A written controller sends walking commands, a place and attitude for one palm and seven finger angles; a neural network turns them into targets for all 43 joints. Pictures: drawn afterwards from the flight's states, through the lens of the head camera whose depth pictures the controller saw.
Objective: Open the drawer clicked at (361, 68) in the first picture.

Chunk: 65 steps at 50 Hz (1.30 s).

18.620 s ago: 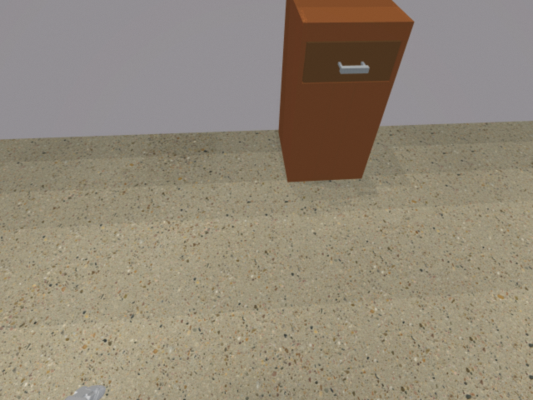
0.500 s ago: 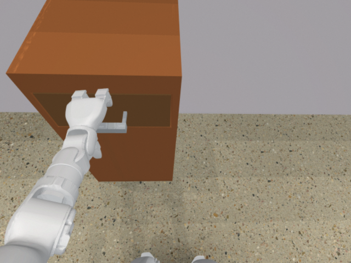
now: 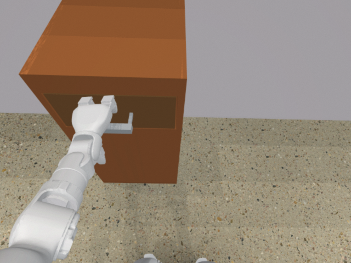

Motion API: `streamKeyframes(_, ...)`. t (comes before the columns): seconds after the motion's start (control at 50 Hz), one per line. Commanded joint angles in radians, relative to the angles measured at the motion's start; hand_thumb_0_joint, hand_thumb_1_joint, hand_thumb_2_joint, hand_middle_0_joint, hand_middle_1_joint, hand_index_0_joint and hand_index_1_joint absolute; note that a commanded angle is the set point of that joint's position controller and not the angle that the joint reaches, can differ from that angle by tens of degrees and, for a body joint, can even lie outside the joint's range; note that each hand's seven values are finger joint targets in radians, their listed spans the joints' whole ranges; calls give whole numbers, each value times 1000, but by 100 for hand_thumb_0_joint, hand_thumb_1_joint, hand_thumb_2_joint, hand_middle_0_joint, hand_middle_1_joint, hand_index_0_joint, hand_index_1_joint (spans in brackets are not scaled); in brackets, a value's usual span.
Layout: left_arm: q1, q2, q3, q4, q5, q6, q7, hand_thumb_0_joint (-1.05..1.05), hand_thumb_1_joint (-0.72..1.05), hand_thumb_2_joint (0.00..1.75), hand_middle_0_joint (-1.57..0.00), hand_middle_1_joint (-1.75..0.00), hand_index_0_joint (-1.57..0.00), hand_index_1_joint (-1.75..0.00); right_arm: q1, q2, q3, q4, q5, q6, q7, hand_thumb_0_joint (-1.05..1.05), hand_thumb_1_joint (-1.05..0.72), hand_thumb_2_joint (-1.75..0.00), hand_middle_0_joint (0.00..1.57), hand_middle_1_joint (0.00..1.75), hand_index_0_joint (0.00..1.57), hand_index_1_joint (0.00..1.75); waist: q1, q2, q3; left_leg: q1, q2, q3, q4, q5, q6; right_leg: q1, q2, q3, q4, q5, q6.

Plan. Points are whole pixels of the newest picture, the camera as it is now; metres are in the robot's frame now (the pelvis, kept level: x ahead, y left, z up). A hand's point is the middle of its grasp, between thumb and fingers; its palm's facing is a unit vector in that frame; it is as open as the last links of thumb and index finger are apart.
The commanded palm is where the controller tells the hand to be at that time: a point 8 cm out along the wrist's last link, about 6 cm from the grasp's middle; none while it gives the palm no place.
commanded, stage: re-aim the fingers above the handle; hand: left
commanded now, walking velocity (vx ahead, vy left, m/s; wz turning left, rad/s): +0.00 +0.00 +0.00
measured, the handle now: (114, 122) +0.51 +0.18 -0.07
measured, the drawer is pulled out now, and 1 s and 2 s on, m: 0.00 0.00 0.00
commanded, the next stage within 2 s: lower the fingers behind the handle in 1.74 s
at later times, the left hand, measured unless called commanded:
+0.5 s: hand (103, 129) +0.44 +0.19 -0.01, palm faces -0.06 -0.05 -1.00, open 13.8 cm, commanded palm +0.43 +0.19 +0.04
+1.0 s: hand (100, 127) +0.45 +0.20 -0.01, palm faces -0.06 -0.04 -1.00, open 13.8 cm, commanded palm +0.43 +0.19 +0.04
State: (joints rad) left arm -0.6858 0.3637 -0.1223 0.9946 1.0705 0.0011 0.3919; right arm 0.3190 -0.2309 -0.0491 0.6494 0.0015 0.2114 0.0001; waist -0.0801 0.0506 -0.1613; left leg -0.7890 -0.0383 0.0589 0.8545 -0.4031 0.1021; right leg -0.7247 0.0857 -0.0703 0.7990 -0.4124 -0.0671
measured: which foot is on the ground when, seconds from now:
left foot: down 0.00-1.00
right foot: down 0.00-1.00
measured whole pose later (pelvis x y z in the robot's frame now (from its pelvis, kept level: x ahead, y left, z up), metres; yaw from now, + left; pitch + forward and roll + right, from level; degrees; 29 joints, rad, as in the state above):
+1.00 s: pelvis +0.00 -0.01 +0.00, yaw +0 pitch +20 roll -2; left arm -0.71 0.41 -0.08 1.03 1.09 -0.01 0.41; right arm 0.35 -0.24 -0.05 0.65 0.00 0.18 -0.02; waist -0.10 0.05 -0.17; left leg -0.83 -0.03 0.06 0.87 -0.40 0.09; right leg -0.77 0.10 -0.07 0.82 -0.41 -0.08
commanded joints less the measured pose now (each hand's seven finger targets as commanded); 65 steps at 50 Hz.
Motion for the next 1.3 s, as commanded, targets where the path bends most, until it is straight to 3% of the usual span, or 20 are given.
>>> streamKeyframes(0.0,-416,179,64,-207,5,-57,40,0,-50,30,-30,-120,-30,-120,122,-171,-55,-58,-11,-19,-24,0,-90,-90,20,30,20,30,-33,37,-377,400,38,-111,-50,474,-45,34,-3,74,-80,334,13)
streamKeyframes(0.12,-420,244,117,-146,37,-26,103,0,-50,30,-30,-120,-30,-120,117,-176,-46,-68,-12,-23,-18,0,-90,-90,20,30,20,30,-19,16,-389,317,33,-105,-47,418,-46,32,-1,73,-58,299,12)
streamKeyframes(0.14,-410,198,84,-127,30,-10,105,0,-50,30,-30,-120,-30,-120,121,-172,-49,-71,-12,-27,-17,0,-90,-90,20,30,20,30,-26,16,-376,311,29,-97,-48,406,-44,42,0,72,-64,301,12)
streamKeyframes(0.18,-437,251,117,-137,35,2,107,0,-50,30,-30,-120,-30,-120,123,-180,-48,-71,-8,-29,-17,0,-90,-90,20,30,20,30,-21,15,-412,328,33,-101,-52,423,-45,52,0,75,-62,313,14)
streamKeyframes(0.2,-421,219,97,-138,24,8,100,0,-50,30,-30,-120,-30,-120,127,-177,-52,-75,-10,-32,-19,0,-90,-90,20,30,20,30,-21,22,-425,340,30,-93,-50,427,-43,69,1,77,-67,325,15)
streamKeyframes(0.26,-439,177,60,-166,4,-2,70,0,-50,30,-30,-120,-30,-120,131,-175,-55,-70,-7,-39,-21,0,-90,-90,20,30,20,30,-41,8,-431,359,32,-92,-56,431,-40,90,-2,83,-85,345,20)
streamKeyframes(0.3,-417,218,81,-130,-1,-12,55,0,-50,30,-30,-120,-30,-120,138,-180,-51,-62,-2,-40,-32,0,-90,-90,20,30,20,30,-47,-38,-380,311,28,-87,-63,370,-33,102,-3,90,-101,319,24)
streamKeyframes(0.34,-449,216,64,-123,9,-24,51,0,-50,30,-30,-120,-30,-120,136,-178,-46,-59,2,-47,-38,0,-90,-90,20,30,20,30,-56,-28,-323,272,25,-88,-73,310,-30,73,-6,90,-112,263,23)
streamKeyframes(0.4,-488,241,80,-146,8,-55,55,0,-50,30,-30,-120,-30,-120,144,-178,-47,-51,-1,-61,-42,0,-90,-90,20,30,20,30,-57,22,-356,293,25,-91,-62,302,-31,48,-8,95,-104,242,19)
streamKeyframes(0.46,-479,253,100,-142,16,-60,68,0,-50,30,-30,-120,-30,-120,143,-175,-46,-51,-6,-66,-36,0,-90,-90,20,30,20,30,-43,54,-396,304,23,-92,-48,349,-34,38,-5,90,-83,270,14)
streamKeyframes(0.5,-456,270,113,-99,21,-46,77,0,-50,30,-30,-120,-30,-120,151,-181,-45,-47,-6,-65,-33,0,-90,-90,20,30,20,30,-45,15,-371,273,24,-93,-40,341,-36,31,-3,87,-77,269,18)
streamKeyframes(0.58,-453,240,95,-129,19,-30,73,0,-50,30,-30,-120,-30,-120,157,-179,-50,-56,-6,-63,-25,0,-90,-90,20,30,20,30,-37,35,-440,323,26,-93,-30,414,-39,49,1,84,-62,329,18)
streamKeyframes(0.64,-438,207,74,-137,7,-23,59,0,-50,30,-30,-120,-30,-120,157,-177,-53,-55,-6,-58,-22,0,-90,-90,20,30,20,30,-42,20,-423,330,27,-90,-31,421,-37,60,3,86,-74,344,21)
streamKeyframes(0.68,-437,252,108,-133,7,-29,55,0,-50,30,-30,-120,-30,-120,156,-180,-49,-56,-3,-54,-28,0,-90,-90,20,30,20,30,-39,-10,-415,297,23,-90,-33,408,-33,76,1,92,-73,352,24)
streamKeyframes(0.82,-454,283,128,-169,28,-37,77,0,-50,30,-30,-120,-30,-120,152,-176,-47,-59,-6,-54,-34,0,-90,-90,20,30,20,30,-33,24,-426,301,21,-87,-26,429,-35,74,-1,92,-62,365,22)
streamKeyframes(0.96,-435,180,57,-171,3,-24,48,0,-50,30,-30,-120,-30,-120,149,-171,-54,-58,-5,-50,-28,0,-90,-90,20,30,20,30,-49,31,-413,359,26,-94,-33,466,-38,58,2,84,-78,377,21)
streamKeyframes(1.02,-419,193,70,-199,2,-44,37,0,-50,30,-30,-120,-30,-120,149,-172,-56,-54,-7,-46,-28,0,-90,-90,20,30,20,30,-41,22,-441,382,29,-95,-29,492,-37,68,2,86,-75,397,24)
streamKeyframes(1.1,-347,240,121,-186,15,-57,57,0,-50,30,-30,-120,-30,-120,139,-172,-53,-58,-11,-34,-31,0,-90,-90,20,30,20,30,-14,17,-398,342,25,-89,-32,500,-39,90,2,85,-70,414,17)
streamKeyframes(1.18,-366,280,143,-179,32,-44,82,0,-50,30,-30,-120,-30,-120,128,-174,-49,-62,-6,-28,-27,0,-90,-90,20,30,20,30,-13,8,-401,317,25,-88,-42,482,-41,100,0,86,-66,406,18)
streamKeyframes(1.28,-383,189,80,-231,19,-43,77,0,-50,30,-30,-120,-30,-120,123,-168,-62,-61,-7,-33,-20,0,-90,-90,20,30,20,30,-25,52,-440,431,38,-103,-44,536,-49,56,3,75,-74,385,19)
